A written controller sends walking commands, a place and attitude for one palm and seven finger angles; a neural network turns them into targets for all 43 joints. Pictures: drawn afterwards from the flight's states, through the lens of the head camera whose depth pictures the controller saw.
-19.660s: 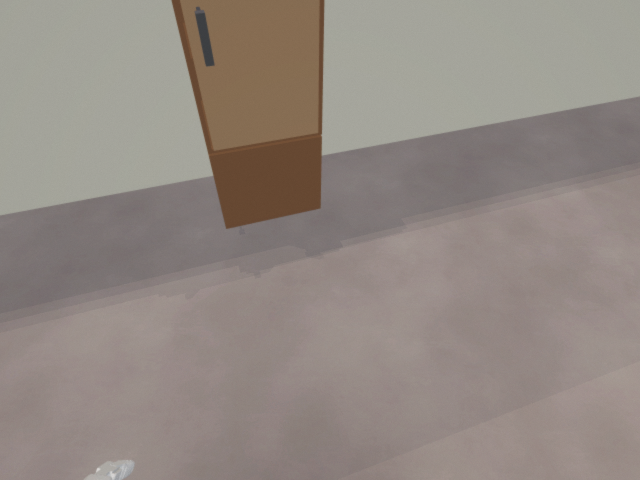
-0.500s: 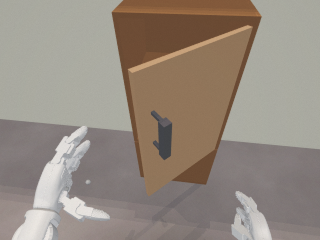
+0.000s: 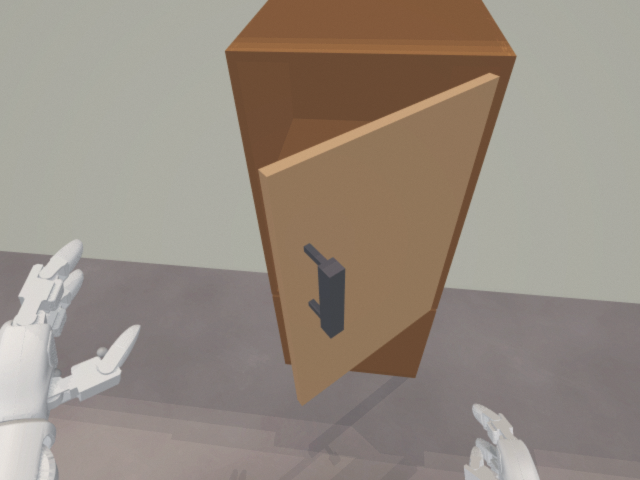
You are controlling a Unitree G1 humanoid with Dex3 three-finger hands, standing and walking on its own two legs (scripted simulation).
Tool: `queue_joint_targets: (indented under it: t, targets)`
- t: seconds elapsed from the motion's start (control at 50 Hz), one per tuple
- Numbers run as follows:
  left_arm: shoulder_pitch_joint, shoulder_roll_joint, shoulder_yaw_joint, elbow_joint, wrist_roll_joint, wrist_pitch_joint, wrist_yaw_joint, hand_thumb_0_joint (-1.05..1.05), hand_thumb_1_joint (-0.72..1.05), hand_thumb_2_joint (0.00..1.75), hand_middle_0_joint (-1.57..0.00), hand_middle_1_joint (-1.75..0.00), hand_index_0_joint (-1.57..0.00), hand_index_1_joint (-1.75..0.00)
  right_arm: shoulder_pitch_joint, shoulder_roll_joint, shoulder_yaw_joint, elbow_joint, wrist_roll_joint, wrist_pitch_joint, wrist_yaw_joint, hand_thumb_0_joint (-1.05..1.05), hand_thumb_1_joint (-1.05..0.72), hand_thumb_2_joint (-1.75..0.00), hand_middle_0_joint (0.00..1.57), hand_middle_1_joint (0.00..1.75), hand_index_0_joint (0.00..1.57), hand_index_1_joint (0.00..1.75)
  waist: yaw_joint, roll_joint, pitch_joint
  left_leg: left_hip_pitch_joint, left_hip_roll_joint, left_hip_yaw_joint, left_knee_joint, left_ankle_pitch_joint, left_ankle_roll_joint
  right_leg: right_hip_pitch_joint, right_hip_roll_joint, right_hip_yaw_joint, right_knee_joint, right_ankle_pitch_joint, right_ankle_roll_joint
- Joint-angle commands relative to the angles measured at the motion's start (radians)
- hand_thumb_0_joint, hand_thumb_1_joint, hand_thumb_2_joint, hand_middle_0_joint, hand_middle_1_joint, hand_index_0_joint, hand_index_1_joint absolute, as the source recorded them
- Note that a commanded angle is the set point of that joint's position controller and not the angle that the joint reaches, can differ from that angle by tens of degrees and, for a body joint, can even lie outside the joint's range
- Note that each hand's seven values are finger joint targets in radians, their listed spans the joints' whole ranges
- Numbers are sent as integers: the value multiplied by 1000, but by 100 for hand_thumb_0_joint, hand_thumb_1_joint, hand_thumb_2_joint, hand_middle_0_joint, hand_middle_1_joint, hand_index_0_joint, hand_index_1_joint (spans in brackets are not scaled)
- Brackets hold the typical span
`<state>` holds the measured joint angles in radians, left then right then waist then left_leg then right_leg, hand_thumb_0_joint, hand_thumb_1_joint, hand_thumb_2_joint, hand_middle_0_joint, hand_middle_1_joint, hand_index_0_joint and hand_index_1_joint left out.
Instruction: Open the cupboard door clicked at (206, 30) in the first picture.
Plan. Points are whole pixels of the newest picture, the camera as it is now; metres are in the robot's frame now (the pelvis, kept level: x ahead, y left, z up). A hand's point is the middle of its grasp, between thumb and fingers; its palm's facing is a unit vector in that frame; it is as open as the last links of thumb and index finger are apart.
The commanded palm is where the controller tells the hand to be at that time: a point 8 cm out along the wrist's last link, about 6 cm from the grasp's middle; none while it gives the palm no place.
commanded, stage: draw the hand back to the body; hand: left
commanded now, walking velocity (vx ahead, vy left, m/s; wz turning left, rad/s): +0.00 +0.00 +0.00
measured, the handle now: (322, 290) +0.36 +0.04 +0.04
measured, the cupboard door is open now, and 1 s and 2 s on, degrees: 44 44 44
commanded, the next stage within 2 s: step back with the hand held close in 0.50 s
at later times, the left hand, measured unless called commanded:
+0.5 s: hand (94, 352) +0.19 +0.24 +0.15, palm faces +0.44 -0.81 -0.39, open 7.4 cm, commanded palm +0.14 +0.28 +0.16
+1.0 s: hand (70, 372) +0.17 +0.26 +0.14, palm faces +0.32 -0.80 -0.52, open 7.4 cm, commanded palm +0.11 +0.30 +0.17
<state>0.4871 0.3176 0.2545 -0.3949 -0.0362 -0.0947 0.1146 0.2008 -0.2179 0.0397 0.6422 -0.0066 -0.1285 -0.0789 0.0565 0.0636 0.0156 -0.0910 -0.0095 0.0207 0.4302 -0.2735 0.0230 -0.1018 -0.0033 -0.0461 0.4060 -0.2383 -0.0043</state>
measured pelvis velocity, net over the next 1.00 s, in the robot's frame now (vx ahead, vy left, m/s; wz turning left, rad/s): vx -0.04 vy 0.01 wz -0.02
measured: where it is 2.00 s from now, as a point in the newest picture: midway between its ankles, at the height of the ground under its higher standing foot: outside the picture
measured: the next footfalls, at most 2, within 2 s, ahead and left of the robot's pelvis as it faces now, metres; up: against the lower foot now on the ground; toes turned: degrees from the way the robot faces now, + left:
right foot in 1.52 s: -0.13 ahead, -0.10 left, +0.00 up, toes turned +6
left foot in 1.80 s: -0.12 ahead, +0.10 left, +0.00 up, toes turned +1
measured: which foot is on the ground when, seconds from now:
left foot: down 0.00-1.00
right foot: down 0.00-1.00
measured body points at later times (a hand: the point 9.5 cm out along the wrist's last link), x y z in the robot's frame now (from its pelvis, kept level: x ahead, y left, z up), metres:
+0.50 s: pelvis +0.00 -0.02 +0.00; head -0.02 -0.04 +0.45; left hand +0.16 +0.28 +0.17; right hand +0.19 -0.24 -0.08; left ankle -0.02 +0.10 -0.74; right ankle -0.01 -0.12 -0.74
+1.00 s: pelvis -0.04 +0.01 +0.00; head -0.01 +0.00 +0.45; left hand +0.14 +0.30 +0.17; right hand +0.14 -0.25 -0.08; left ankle -0.02 +0.10 -0.74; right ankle -0.01 -0.12 -0.74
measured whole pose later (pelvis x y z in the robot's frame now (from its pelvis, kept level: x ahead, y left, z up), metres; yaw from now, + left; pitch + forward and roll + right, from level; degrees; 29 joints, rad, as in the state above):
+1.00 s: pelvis -0.04 +0.01 +0.00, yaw -1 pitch +0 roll -1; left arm 0.57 0.42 0.38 -0.49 -0.05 -0.15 0.11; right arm 0.15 -0.24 -0.02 0.57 0.01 -0.02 -0.09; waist 0.00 0.02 0.05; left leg -0.25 -0.01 0.04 0.47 -0.22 0.03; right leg -0.25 0.00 -0.03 0.42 -0.17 0.00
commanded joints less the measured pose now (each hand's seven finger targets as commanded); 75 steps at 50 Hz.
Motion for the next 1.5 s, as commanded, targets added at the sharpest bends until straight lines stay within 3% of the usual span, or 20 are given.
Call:
queue_joint_targets:
  t: [0.0,0.1,0.22,0.34,0.58,0.6,0.62,0.64,0.7,0.74,0.84,0.92,1.04,1.12,1.16,1.24,1.3,1.4,1.44,1.48]
  targets:
    - [-93,178,151,-214,1,-67,21,0,73,82,-19,-30,-19,-30,-134,-100,-43,-161,1,-55,-9,0,-90,-90,20,30,20,30,9,19,-66,-11,27,-18,-77,292,-17,45,5,12,-60,199,-15]
    - [-99,215,207,-223,-6,-74,27,0,90,90,-20,-30,-20,-30,-133,-102,-49,-148,-1,-58,-8,0,-90,-90,20,30,20,30,14,20,-91,11,25,-14,-76,330,-15,67,4,15,-70,242,-13]
    - [-92,167,157,-151,-9,-60,16,0,90,90,-20,-30,-20,-30,-141,-114,-60,-143,2,-46,-3,0,-90,-90,20,30,20,30,4,-41,-29,9,28,-7,-87,283,-5,34,7,16,-99,208,-7]
    - [-109,206,189,-198,-7,-72,22,0,90,90,-20,-30,-20,-30,-150,-105,-57,-147,-3,-48,-7,0,-90,-90,20,30,20,30,15,-3,-84,23,18,-6,-85,280,-3,68,1,25,-95,222,-8]
    - [-98,183,176,-168,-10,-78,16,0,90,90,-20,-30,-20,-30,-155,-101,-61,-137,0,-55,-6,0,-90,-90,20,30,20,30,10,-6,-43,18,19,-1,-92,224,0,40,3,32,-123,162,-6]
    - [-213,249,221,-262,-11,-91,25,0,90,90,-20,-30,-20,-30,-162,-105,-61,-140,2,-61,-9,0,-90,-90,20,30,20,30,10,32,-88,34,17,-4,-86,226,-1,53,1,39,-122,168,-8]
    - [-349,421,388,-270,3,-141,39,0,90,90,-20,-30,-20,-30,-135,-109,-41,-171,17,-44,-8,0,-90,-90,20,30,20,30,-28,70,41,-63,22,-28,-67,136,9,-56,-37,110,-165,184,-10]
    - [-168,284,292,-159,-5,-136,20,0,90,90,-20,-30,-20,-30,-134,-109,-59,-155,8,-31,-9,0,-90,-90,20,30,20,30,-34,-55,15,-73,29,-47,-33,135,14,-69,-61,114,-166,185,-10]
    - [-21,208,221,-138,-6,-116,0,0,90,90,-20,-30,-20,-30,-137,-126,-72,-175,8,0,5,0,-90,-90,20,30,20,30,-39,-106,-43,-51,30,-24,8,194,12,-80,-80,108,-152,256,-9]
    - [19,203,215,-168,-8,-119,3,0,90,90,-20,-30,-20,-30,-137,-134,-76,-185,11,10,3,0,-90,-90,20,30,20,30,-41,-25,-108,-48,44,-24,-1,277,7,-43,-82,92,-101,346,-10]
    - [67,265,273,-265,-9,-116,22,0,90,90,-20,-30,-20,-30,-131,-133,-89,-215,16,41,-8,0,-90,-90,20,30,20,30,-38,-36,-218,-62,68,-36,6,434,0,18,-69,59,-4,473,-2]
    - [70,315,325,-324,-11,-121,34,0,90,90,-20,-30,-20,-30,-138,-131,-95,-235,18,52,-16,0,-90,-90,20,30,20,30,-32,-28,-224,-108,74,-54,7,430,0,14,-62,64,37,459,-3]
    - [82,269,296,-319,-2,-132,39,0,90,90,-20,-30,-20,-30,-121,-140,-92,-247,15,41,-16,0,-90,-90,20,30,20,30,-37,62,-139,-291,118,-99,-75,186,27,16,-25,63,102,237,9]
    - [58,260,304,-293,17,-144,44,0,90,90,-20,-30,-20,-30,-115,-153,-95,-248,12,25,-15,0,-90,-90,20,30,20,30,-39,58,-77,-533,147,-132,-148,-185,65,106,-6,72,183,144,16]
    - [34,246,294,-286,26,-151,45,0,90,90,-20,-30,-20,-30,-96,-154,-93,-249,15,18,-11,0,-90,-90,20,30,20,30,-50,7,-50,-591,137,-134,-123,-308,71,86,-19,101,168,86,13]
    - [-36,254,281,-322,35,-168,52,0,90,90,-20,-30,-20,-30,-77,-151,-93,-239,9,-2,-8,0,-90,-90,20,30,20,30,-64,-66,-26,-500,75,-109,16,-353,51,-107,-77,191,6,-153,-18]
    - [-65,269,283,-363,32,-182,64,0,90,90,-20,-30,-20,-30,-65,-147,-85,-226,4,-16,-10,0,-90,-90,20,30,20,30,-69,-44,-33,-416,65,-122,28,-325,35,-219,-79,168,-17,-244,-22]
    - [-13,285,342,-395,36,-205,71,0,90,90,-20,-30,-20,-30,-80,-141,-86,-232,3,-42,-16,0,-90,-90,20,30,20,30,-42,156,-134,-600,208,-262,-207,-349,86,83,48,43,354,52,24]
    - [44,282,352,-354,30,-207,63,0,90,90,-20,-30,-20,-30,-83,-133,-93,-231,2,-49,-12,0,-90,-90,20,30,20,30,-38,133,-152,-589,245,-268,-209,-294,103,97,60,57,404,4,22]
    - [42,270,359,-317,40,-211,50,0,90,90,-20,-30,-20,-30,-97,-150,-103,-231,1,-55,-4,0,-90,-90,20,30,20,30,-41,148,-76,-752,278,-281,-237,-475,136,163,84,77,452,-80,23]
